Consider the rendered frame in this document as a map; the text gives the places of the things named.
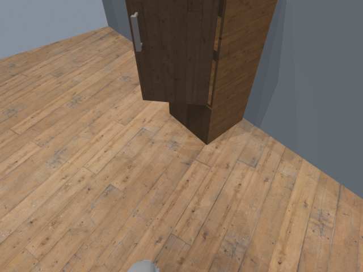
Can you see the cupboard door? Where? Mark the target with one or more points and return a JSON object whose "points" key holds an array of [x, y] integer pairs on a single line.
{"points": [[177, 38]]}

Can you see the robot left thigh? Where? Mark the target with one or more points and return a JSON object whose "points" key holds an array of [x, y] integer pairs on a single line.
{"points": [[143, 266]]}

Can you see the handle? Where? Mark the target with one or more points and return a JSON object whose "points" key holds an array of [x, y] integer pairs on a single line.
{"points": [[136, 33]]}

